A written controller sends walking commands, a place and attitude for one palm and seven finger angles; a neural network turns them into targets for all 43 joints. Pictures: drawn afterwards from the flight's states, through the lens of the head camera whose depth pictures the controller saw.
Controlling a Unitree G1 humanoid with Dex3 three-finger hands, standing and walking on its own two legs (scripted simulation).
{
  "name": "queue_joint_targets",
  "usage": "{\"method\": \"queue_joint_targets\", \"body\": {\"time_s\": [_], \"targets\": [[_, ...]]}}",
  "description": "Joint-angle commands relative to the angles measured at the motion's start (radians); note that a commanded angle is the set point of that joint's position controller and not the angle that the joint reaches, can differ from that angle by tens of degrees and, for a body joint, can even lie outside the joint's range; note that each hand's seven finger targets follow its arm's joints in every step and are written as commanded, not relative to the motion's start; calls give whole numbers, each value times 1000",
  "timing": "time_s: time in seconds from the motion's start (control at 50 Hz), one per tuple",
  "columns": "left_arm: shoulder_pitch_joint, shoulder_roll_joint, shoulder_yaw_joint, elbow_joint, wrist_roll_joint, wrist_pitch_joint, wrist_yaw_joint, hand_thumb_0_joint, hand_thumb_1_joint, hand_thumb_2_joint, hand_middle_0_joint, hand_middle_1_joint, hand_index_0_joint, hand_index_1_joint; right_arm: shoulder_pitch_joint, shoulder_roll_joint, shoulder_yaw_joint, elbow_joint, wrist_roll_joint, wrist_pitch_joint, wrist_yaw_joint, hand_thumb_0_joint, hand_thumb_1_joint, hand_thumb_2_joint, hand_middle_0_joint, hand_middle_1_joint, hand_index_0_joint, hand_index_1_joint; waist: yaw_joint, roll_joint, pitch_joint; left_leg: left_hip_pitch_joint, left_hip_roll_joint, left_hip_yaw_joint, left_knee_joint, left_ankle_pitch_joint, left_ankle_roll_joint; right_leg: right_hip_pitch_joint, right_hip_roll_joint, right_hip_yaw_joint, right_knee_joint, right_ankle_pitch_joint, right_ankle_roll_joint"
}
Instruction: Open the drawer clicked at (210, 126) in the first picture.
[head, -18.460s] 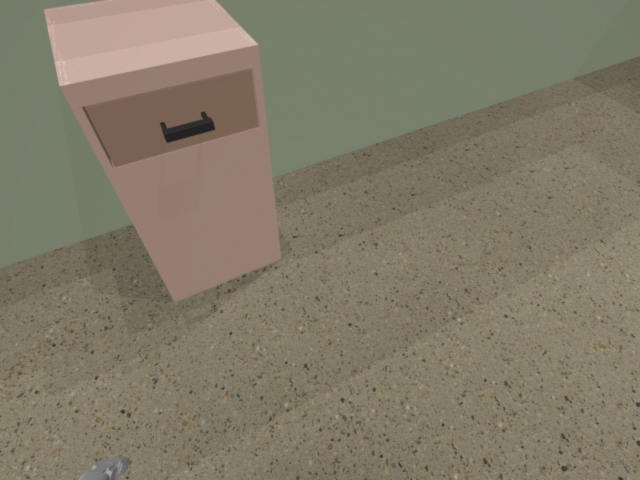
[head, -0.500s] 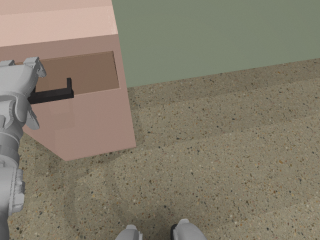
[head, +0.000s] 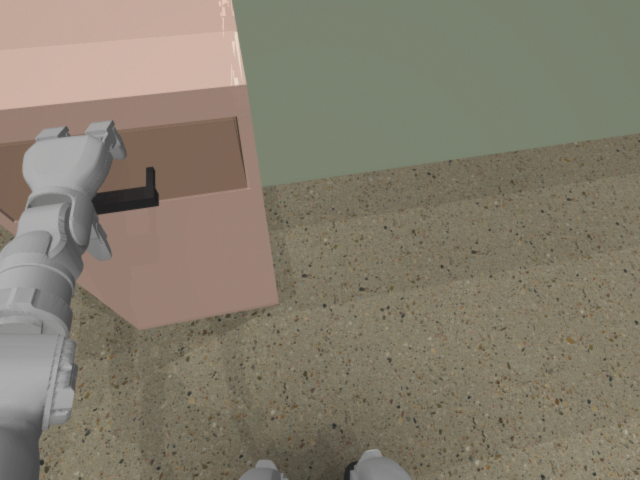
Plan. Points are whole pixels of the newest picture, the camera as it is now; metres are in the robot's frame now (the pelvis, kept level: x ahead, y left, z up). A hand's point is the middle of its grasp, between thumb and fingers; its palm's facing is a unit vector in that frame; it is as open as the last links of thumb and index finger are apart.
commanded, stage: move the hooked fingers above the handle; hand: left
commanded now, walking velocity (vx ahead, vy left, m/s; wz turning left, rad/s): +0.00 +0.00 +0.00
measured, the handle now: (115, 189) +0.52 +0.29 -0.03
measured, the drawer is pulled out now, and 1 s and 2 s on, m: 0.00 0.00 0.00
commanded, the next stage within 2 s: lower the fingers behind the handle in 0.46 s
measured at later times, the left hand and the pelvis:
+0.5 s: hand (91, 193) +0.47 +0.29 +0.03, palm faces -0.08 +0.00 -1.00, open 13.8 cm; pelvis -0.01 -0.01 +0.00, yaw -1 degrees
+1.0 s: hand (96, 208) +0.47 +0.29 +0.00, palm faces -0.13 +0.01 -0.99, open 13.9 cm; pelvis -0.02 +0.00 -0.01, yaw -1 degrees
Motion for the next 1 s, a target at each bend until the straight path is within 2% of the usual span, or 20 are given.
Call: {"method": "queue_joint_targets", "body": {"time_s": [0.0,0.02,0.1,0.14,0.18,0.28,0.32,0.34,0.36,0.38,0.44,0.46,0.54,0.58,0.64,0.68,0.74,0.92,0.94,0.98], "targets": [[-434,309,79,-182,1,-6,54,0,-500,300,-300,-1200,-300,-1200,159,-181,-49,-31,-3,-5,-13,0,-900,-900,200,300,200,300,-23,79,-394,266,22,51,-78,531,-1,208,9,-51,-38,318,-49],[-429,339,100,-179,6,-2,55,0,-500,300,-300,-1200,-300,-1200,150,-186,-46,-33,-5,-2,-14,0,-900,-900,200,300,200,300,-14,72,-400,251,18,55,-77,529,0,227,8,-45,-33,331,-50],[-426,336,81,-169,11,4,54,0,-500,300,-300,-1200,-300,-1200,149,-181,-46,-44,2,-5,-17,0,-900,-900,200,300,200,300,-22,82,-400,225,12,69,-81,476,8,246,5,-37,-41,326,-46],[-409,386,118,-165,5,0,50,0,-500,300,-300,-1200,-300,-1200,147,-185,-44,-45,2,-2,-21,0,-900,-900,200,300,200,300,-9,66,-433,212,10,72,-80,479,11,282,3,-30,-33,350,-43],[-407,338,84,-163,-7,-3,44,0,-500,300,-300,-1200,-300,-1200,150,-180,-47,-48,5,-5,-24,0,-900,-900,200,300,200,300,-23,58,-429,214,10,76,-80,470,14,280,2,-30,-40,352,-40],[-410,411,128,-158,-1,-17,42,0,-500,300,-300,-1200,-300,-1200,145,-191,-43,-46,6,-5,-30,0,-900,-900,200,300,200,300,-11,55,-430,180,8,80,-81,436,17,286,-1,-23,-34,336,-39],[-398,409,134,-165,-3,-24,43,0,-500,300,-300,-1200,-300,-1200,142,-191,-45,-47,5,-4,-30,0,-900,-900,200,300,200,300,-6,62,-442,191,8,79,-76,459,15,283,0,-25,-30,349,-41],[-408,371,99,-163,0,-25,45,0,-500,300,-300,-1200,-300,-1200,149,-186,-47,-47,6,-6,-31,0,-900,-900,200,300,200,300,-21,70,-445,199,9,79,-74,461,15,268,0,-26,-30,345,-39],[-386,376,109,-142,-3,-22,46,0,-500,300,-300,-1200,-300,-1200,150,-190,-47,-42,7,-6,-29,0,-900,-900,200,300,200,300,-15,58,-417,191,11,77,-75,448,14,253,2,-30,-32,326,-39],[-404,357,90,-144,-6,-22,46,0,-500,300,-300,-1200,-300,-1200,149,-190,-46,-45,9,-9,-30,0,-900,-900,200,300,200,300,-28,50,-400,186,12,76,-77,430,15,239,2,-31,-37,309,-37],[-419,420,128,-135,-3,-19,53,0,-500,300,-300,-1200,-300,-1200,150,-197,-43,-42,9,-8,-34,0,-900,-900,200,300,200,300,-22,42,-418,166,8,78,-74,409,19,255,0,-24,-33,305,-36],[-428,401,108,-130,-3,-16,53,0,-500,300,-300,-1200,-300,-1200,149,-196,-43,-44,10,-9,-34,0,-900,-900,200,300,200,300,-31,55,-406,163,7,80,-75,394,19,241,0,-25,-37,292,-35],[-435,407,116,-154,1,-18,59,0,-500,300,-300,-1200,-300,-1200,154,-196,-45,-41,7,-9,-32,0,-900,-900,200,300,200,300,-20,86,-460,207,9,74,-70,446,13,238,1,-31,-25,309,-38],[-401,362,90,-108,-3,-7,57,0,-500,300,-300,-1200,-300,-1200,154,-195,-45,-36,7,-9,-30,0,-900,-900,200,300,200,300,-28,64,-412,194,12,75,-67,434,12,210,3,-35,-29,293,-38],[-412,359,79,-84,-2,-3,55,0,-500,300,-300,-1200,-300,-1200,155,-196,-40,-38,10,-10,-29,0,-900,-900,200,300,200,300,-36,56,-381,162,11,74,-68,396,14,193,3,-35,-29,267,-38],[-398,364,82,-63,4,2,55,0,-500,300,-300,-1200,-300,-1200,158,-198,-39,-38,10,-10,-28,0,-900,-900,200,300,200,300,-34,29,-379,149,10,71,-66,387,16,194,3,-36,-25,262,-38],[-395,368,85,-65,6,0,54,0,-500,300,-300,-1200,-300,-1200,160,-199,-38,-41,8,-9,-28,0,-900,-900,200,300,200,300,-31,40,-402,147,11,74,-56,397,15,192,2,-33,-15,274,-37],[-377,302,40,-20,17,11,52,0,-500,300,-300,-1200,-300,-1200,157,-196,-34,-50,10,-10,-23,0,-900,-900,200,300,200,300,-40,26,-353,110,13,66,-41,345,14,121,5,-43,0,210,-43],[-390,294,34,-40,13,4,53,0,-500,300,-300,-1200,-300,-1200,163,-194,-37,-54,10,-14,-23,0,-900,-900,200,300,200,300,-45,30,-368,116,16,65,-37,334,15,117,4,-43,2,200,-40],[-422,340,73,-104,9,-27,55,0,-500,300,-300,-1200,-300,-1200,162,-196,-40,-54,4,-19,-25,0,-900,-900,200,300,200,300,-37,66,-420,133,17,63,-19,352,14,117,3,-36,19,213,-41]]}}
